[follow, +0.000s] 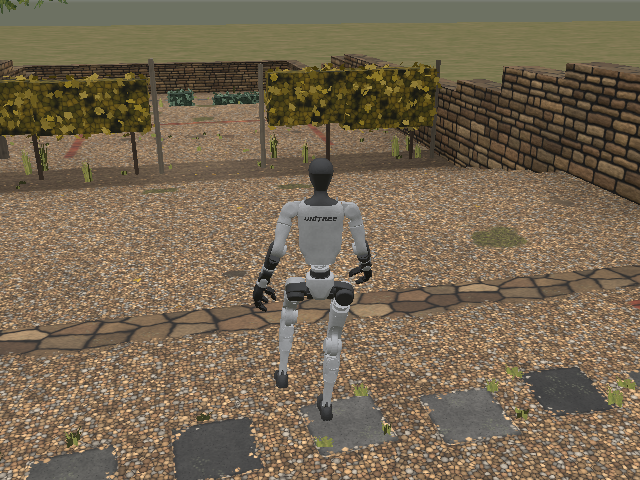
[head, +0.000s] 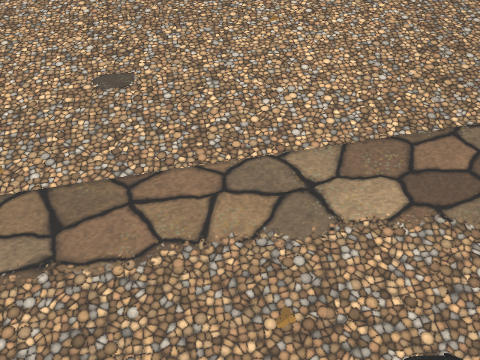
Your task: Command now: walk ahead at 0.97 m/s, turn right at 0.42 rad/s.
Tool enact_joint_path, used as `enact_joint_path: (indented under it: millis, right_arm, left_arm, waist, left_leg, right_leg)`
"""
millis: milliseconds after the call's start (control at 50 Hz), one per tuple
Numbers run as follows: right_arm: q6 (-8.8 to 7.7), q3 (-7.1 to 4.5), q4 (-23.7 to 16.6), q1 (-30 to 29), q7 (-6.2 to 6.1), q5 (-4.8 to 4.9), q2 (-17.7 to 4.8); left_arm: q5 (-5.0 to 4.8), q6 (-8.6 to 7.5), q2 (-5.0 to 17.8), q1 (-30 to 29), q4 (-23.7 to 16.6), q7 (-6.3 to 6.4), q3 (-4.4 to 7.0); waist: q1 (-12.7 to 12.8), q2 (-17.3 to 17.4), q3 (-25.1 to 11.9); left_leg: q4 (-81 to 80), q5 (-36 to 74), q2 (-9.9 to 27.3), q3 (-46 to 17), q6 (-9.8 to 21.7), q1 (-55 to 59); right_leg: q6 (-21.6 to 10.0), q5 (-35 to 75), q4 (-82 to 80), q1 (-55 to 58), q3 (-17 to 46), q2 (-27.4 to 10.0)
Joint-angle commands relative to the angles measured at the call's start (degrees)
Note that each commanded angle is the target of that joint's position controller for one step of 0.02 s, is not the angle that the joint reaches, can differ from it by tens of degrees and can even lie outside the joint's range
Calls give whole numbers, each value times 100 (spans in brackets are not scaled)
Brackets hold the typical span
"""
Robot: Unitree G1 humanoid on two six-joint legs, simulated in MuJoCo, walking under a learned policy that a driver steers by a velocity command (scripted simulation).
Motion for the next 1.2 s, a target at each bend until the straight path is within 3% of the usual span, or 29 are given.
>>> enact_joint_path:
  millis: [20,80,140,200,220,240,260,280,320,360,400,480,580,620,640,660,680,700,720,760,840,1000,1040,1080,1100,1120,1140,1180,1200]
  right_arm:
    - [-13,-32,-337,-437,88,56,-360]
    - [-63,9,-384,-968,130,225,-320]
    - [-85,-77,-230,-702,85,301,-610]
    - [1,-334,519,1552,-10,393,-1180]
    - [40,-448,940,2923,-67,385,-1304]
    - [119,-545,1148,3554,-132,355,-1529]
    - [137,-593,1090,2653,-86,193,-1734]
    - [126,-571,775,1936,-15,255,-1241]
    - [85,-492,888,1762,-10,319,-811]
    - [-20,-424,1044,1750,-91,332,-793]
    - [-132,-454,1047,1795,-72,347,-940]
    - [-177,-557,980,1911,-58,427,-1059]
    - [-127,-669,1051,2259,-95,436,-1243]
    - [-123,-724,1023,2134,-136,385,-1489]
    - [-145,-760,958,1847,-113,374,-1656]
    - [-217,-688,818,1579,-95,356,-1364]
    - [-253,-439,573,1817,-126,529,-321]
    - [-176,-356,347,2020,-137,593,-551]
    - [-69,-412,479,1388,-164,431,-896]
    - [40,-427,431,802,-7,273,-836]
    - [323,-269,-37,245,207,190,-335]
    - [291,-97,-592,-1111,503,208,-517]
    - [218,-149,-239,-421,430,138,-634]
    - [171,-340,455,1510,195,78,-1018]
    - [178,-503,760,2396,37,47,-1365]
    - [192,-666,581,1766,-79,-43,-1973]
    - [221,-654,339,1909,-144,88,-1769]
    - [55,-551,584,1230,-222,109,-1269]
    - [-68,-501,660,1012,-225,102,-1083]
  left_arm:
    - [-50,-277,562,-7,-252,-12,93]
    - [-107,-425,650,301,-34,-12,47]
    - [21,-470,971,249,104,82,65]
    - [408,-236,1224,-268,56,282,155]
    - [418,-150,1290,-814,-50,316,179]
    - [438,-229,662,-1182,-255,255,8]
    - [47,-355,82,-83,-513,71,-151]
    - [192,-444,422,-487,-536,104,-247]
    - [296,-498,574,-1214,-698,58,-283]
    - [480,-301,380,-1337,-886,25,-381]
    - [496,-146,267,-1499,-1041,10,-469]
    - [260,-174,91,-2869,-1565,-97,-612]
    - [178,-234,232,-3144,-1709,-28,-546]
    - [165,-281,622,-2319,-1481,76,-363]
    - [150,-317,837,-1324,-1252,150,-244]
    - [242,-338,1228,-1,-1032,277,-59]
    - [496,-315,1615,538,-922,336,74]
    - [386,-242,1714,87,-904,269,161]
    - [344,-210,983,-499,-1009,238,55]
    - [339,-210,482,-640,-791,196,-58]
    - [109,-394,94,-166,-148,89,-148]
    - [130,-523,756,-126,174,146,-31]
    - [103,-445,1048,257,259,221,-11]
    - [128,-285,1299,-181,210,282,14]
    - [115,-223,1344,-474,177,268,47]
    - [-28,-219,239,651,-72,119,-194]
    - [-145,-289,742,208,-248,169,-152]
    - [-90,-295,705,-428,-244,107,-143]
    - [2,-199,549,-461,-152,55,-166]
  waist:
    - [-16,-124,552]
    - [290,-236,486]
    - [36,-562,185]
    - [-1143,-768,-897]
    - [-1956,-508,-1172]
    - [-1972,502,-1174]
    - [-563,2457,-1482]
    - [-720,795,-1263]
    - [-419,-660,-359]
    - [-30,-580,163]
    - [54,-359,399]
    - [-444,-79,665]
    - [-791,227,164]
    - [-384,234,-496]
    - [224,217,-1052]
    - [838,-8,-1793]
    - [649,-1496,-2494]
    - [276,-2316,-2742]
    - [332,-1226,-1647]
    - [238,-342,-641]
    - [-99,-676,-85]
    - [-308,-295,731]
    - [-641,-562,219]
    - [-1654,-789,-607]
    - [-2106,-618,-809]
    - [-821,1621,-1778]
    - [-1213,578,-2694]
    - [-645,-360,-475]
    - [-375,-461,-87]
  left_leg:
    - [-1420,1323,-230,682,109,189]
    - [-2733,2510,-536,1035,501,795]
    - [-3111,2173,-992,1135,856,1176]
    - [-2872,1144,-1642,1077,1080,2927]
    - [-3258,1064,-1451,897,1286,4076]
    - [-2659,43,-763,-249,1512,5220]
    - [-3970,-871,545,-4256,2763,6455]
    - [-4765,-1551,564,-4667,2680,5917]
    - [-5082,-1400,239,-3606,2268,4147]
    - [-5236,-788,-233,-2849,2116,2867]
    - [-5422,-497,-492,-2411,2159,2157]
    - [-5766,583,-941,-1825,1795,1514]
    - [-4918,2676,-770,-1959,1379,3111]
    - [-3658,4116,-773,-1929,1138,3511]
    - [-2467,4042,-937,-1826,1026,3174]
    - [-838,2922,-1142,-1585,991,2309]
    - [965,-1496,-1699,-909,917,570]
    - [1856,-1381,-1448,-562,934,-276]
    - [1872,-699,-1018,-369,933,-603]
    - [1381,-262,-689,-219,828,-400]
    - [1196,-158,-333,-82,800,-715]
    - [-1903,1649,-876,1245,1143,804]
    - [-2014,1448,-1450,1314,1326,2070]
    - [-2314,996,-1518,676,1615,4063]
    - [-3026,668,-1276,289,1803,5173]
    - [-2728,471,723,-2174,2321,7262]
    - [-3684,-735,1115,-3471,2440,7202]
    - [-4771,-638,864,-2567,1958,4770]
    - [-4880,-310,675,-2080,1778,3996]
  right_leg:
    - [-439,2610,-1449,-671,742,-1073]
    - [-25,4024,-1896,-75,401,-1317]
    - [323,6591,-1445,1123,-23,-1697]
    - [519,8652,1092,1592,-382,-1969]
    - [609,8182,3249,889,-706,-1719]
    - [594,3309,5936,-970,-682,-943]
    - [966,-1094,7501,-3697,-71,-56]
    - [711,-309,7126,-3932,449,-575]
    - [642,213,6005,-3459,395,-1115]
    - [840,48,5348,-3101,312,-1359]
    - [1018,-32,4564,-3036,101,-1564]
    - [1219,1848,2117,-2297,-350,-1518]
    - [1080,2255,803,-1797,-355,-1118]
    - [956,1391,612,-687,-340,-850]
    - [867,1103,628,487,-238,-1020]
    - [701,-260,878,1971,484,-1866]
    - [391,-2170,321,3430,2935,-3636]
    - [-9,-2883,-554,3251,4953,-4011]
    - [94,-2922,-645,2365,3905,-3572]
    - [294,-749,-664,1107,2035,-3048]
    - [545,1536,-865,530,310,-2750]
    - [904,4663,-1501,-16,-1963,-2227]
    - [875,7074,-577,236,-1892,-2393]
    - [654,7549,1700,-12,-1666,-2611]
    - [560,6150,3801,-751,-1691,-2228]
    - [785,-1139,6817,-3113,-1194,-1243]
    - [585,-1055,7275,-3685,4,-1029]
    - [542,-37,5826,-3712,39,-1600]
    - [545,33,5312,-3369,183,-1804]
